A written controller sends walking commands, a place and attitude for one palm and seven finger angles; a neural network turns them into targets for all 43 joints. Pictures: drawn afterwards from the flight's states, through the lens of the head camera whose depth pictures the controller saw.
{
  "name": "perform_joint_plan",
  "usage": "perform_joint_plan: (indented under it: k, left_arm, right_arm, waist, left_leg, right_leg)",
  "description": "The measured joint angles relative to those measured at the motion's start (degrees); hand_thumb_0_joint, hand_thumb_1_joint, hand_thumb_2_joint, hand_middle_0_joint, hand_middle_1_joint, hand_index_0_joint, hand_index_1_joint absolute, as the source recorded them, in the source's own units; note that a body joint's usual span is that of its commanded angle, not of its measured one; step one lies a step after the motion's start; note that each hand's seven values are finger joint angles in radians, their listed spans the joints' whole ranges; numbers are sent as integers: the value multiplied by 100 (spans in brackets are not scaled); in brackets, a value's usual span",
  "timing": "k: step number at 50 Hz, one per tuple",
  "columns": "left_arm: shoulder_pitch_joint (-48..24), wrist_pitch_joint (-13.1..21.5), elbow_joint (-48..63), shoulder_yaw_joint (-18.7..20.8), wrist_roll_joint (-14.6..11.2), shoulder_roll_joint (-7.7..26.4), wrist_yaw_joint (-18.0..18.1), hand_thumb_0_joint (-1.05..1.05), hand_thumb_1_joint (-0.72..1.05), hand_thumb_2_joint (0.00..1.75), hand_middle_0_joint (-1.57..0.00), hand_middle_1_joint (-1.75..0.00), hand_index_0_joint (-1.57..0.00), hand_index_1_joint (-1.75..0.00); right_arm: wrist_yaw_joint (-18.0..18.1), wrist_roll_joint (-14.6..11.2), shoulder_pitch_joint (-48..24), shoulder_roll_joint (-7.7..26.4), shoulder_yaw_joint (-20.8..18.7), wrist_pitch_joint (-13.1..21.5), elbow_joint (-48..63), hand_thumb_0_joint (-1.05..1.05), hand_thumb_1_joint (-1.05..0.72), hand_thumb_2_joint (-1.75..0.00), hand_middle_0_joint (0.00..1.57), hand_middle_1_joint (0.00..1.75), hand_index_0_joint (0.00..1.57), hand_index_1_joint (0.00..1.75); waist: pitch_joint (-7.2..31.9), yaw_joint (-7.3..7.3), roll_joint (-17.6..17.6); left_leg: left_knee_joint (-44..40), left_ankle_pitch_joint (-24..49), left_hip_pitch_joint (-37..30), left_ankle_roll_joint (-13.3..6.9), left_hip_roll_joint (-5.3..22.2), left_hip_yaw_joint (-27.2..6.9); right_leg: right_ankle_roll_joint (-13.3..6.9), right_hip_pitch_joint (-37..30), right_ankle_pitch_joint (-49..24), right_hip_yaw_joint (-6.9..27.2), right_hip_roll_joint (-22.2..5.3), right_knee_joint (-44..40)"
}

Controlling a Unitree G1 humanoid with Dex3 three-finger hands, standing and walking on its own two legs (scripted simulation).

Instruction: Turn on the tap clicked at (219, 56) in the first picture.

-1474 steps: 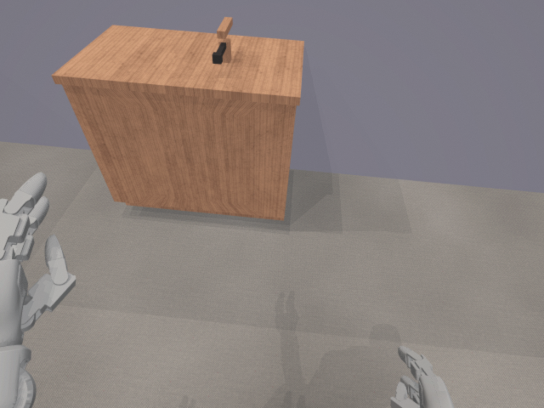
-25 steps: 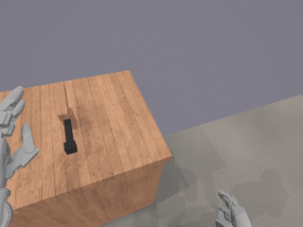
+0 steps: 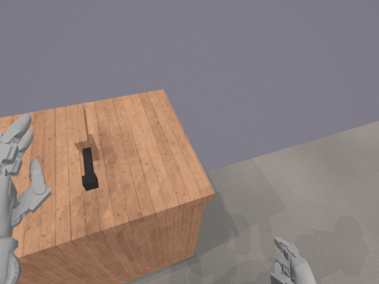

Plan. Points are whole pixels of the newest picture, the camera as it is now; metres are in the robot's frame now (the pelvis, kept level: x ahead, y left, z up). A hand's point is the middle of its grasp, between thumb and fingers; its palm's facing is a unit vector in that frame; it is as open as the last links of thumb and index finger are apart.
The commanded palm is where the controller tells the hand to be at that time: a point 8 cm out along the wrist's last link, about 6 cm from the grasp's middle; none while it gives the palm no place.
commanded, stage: come to a stop and stand still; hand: left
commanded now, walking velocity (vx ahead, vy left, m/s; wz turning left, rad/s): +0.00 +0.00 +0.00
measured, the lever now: (90, 181) +0.32 +0.26 +0.00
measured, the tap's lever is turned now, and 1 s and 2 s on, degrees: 0 0 0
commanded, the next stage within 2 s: look again from close up in 1.02 s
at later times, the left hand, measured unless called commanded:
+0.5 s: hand (45, 179) +0.23 +0.25 +0.17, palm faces +0.40 -0.79 -0.46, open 7.5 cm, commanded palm +0.16 +0.27 +0.17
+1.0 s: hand (40, 190) +0.21 +0.25 +0.16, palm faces +0.43 -0.86 -0.28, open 7.5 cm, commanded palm +0.15 +0.28 +0.17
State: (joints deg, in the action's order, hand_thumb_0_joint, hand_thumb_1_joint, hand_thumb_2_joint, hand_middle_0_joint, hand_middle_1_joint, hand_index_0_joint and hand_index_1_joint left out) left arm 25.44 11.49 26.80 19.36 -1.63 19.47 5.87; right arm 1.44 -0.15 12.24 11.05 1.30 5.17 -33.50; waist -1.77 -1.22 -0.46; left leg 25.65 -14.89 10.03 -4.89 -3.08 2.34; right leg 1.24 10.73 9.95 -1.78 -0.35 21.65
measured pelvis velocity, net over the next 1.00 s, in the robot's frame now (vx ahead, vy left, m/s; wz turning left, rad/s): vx -0.01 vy -0.01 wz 0.01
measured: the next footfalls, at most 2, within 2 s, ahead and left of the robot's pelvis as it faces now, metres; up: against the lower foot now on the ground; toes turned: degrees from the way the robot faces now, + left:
none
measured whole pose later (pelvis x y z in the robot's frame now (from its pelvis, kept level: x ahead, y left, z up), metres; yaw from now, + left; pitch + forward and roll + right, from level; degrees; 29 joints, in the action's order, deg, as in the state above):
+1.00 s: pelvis -0.01 -0.01 +0.00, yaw +0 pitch -2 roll -2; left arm 20.4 14.5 24.7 20.0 -2.3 18.9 5.9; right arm 0.6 -0.1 12.7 11.2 1.2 9.0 -34.5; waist -2.6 -2.6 -2.9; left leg 27.6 -15.2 10.8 -4.4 -2.9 2.0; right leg 0.7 11.6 10.8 -2.2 -0.3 24.1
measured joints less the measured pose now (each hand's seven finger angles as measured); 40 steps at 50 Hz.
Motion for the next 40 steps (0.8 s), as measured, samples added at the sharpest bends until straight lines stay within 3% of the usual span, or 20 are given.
perform_joint_plan:
  k: [23, 24, 25, 26, 28, 31, 35, 40]
  left_arm:
    - [192, -134, 103, -17, -106, 65, 48, 2, 89, 90, -21, -30, -21, -30]
    - [-136, -155, 15, 57, 160, 265, -70, 2, 88, 90, -21, -30, -21, -30]
    - [-642, 13, -281, 193, 264, 548, -183, 2, 88, 90, -21, -30, -21, -30]
    - [-1084, 171, -629, 343, 242, 731, -226, 2, 88, 90, -21, -30, -21, -30]
    - [-1481, 223, -1014, 600, 47, 733, -166, 2, 88, 90, -21, -30, -21, -30]
    - [-1141, 178, -741, 555, -97, 374, -54, 2, 89, 90, -20, -30, -20, -30]
    - [-203, 301, -162, 4, -77, 100, -140, 2, 89, 90, -20, -30, -20, -30]
    - [-17, 340, -207, -5, -74, 309, -214, 2, 88, 90, -21, -30, -21, -30]
  right_arm:
    - [54, -51, -77, 52, -55, -100, 5, 2, -90, -90, 20, 30, 20, 30]
    - [70, 10, 18, 47, -92, -1, 62, 2, -90, -90, 20, 30, 20, 30]
    - [71, 20, 75, 29, -88, 111, 39, 1, -90, -90, 20, 30, 20, 30]
    - [40, 20, 67, 16, -54, 177, -9, 1, -90, -90, 20, 30, 20, 30]
    - [-101, -11, -28, 17, -10, 240, -26, 2, -90, -90, 20, 30, 20, 30]
    - [-267, -22, -82, 44, -23, 307, 82, 2, -90, -90, 20, 30, 20, 30]
    - [-245, -22, -15, 22, -38, 303, 112, 2, -90, -90, 20, 30, 21, 30]
    - [-49, -31, 155, -33, -19, 256, 23, 2, -90, -90, 20, 30, 20, 30]
  waist:
    - [42, 50, 19]
    - [6, -55, 5]
    - [-31, -161, -60]
    - [-77, -248, -118]
    - [-162, -246, -123]
    - [-193, -74, -30]
    - [-130, 94, -27]
    - [-114, 13, -175]
  left_leg:
    - [-3, -55, -34, 100, 93, -72]
    - [81, -67, 54, 103, 104, -103]
    - [148, -64, 159, 109, 92, -140]
    - [160, -41, 209, 123, 87, -141]
    - [159, -3, 232, 145, 97, -80]
    - [183, -10, 235, 110, 81, 15]
    - [200, -47, 204, 63, 38, 69]
    - [225, -50, 186, 64, 16, -8]
  right_leg:
    - [-96, -69, 45, -67, 94, -58]
    - [-98, -15, 54, -103, 102, -15]
    - [-115, 91, 77, -145, 86, 79]
    - [-138, 166, 85, -148, 79, 139]
    - [-157, 236, 57, -90, 86, 193]
    - [-121, 292, 56, 3, 70, 274]
    - [-72, 313, 124, 60, 28, 383]
    - [-78, 268, 165, -16, 4, 413]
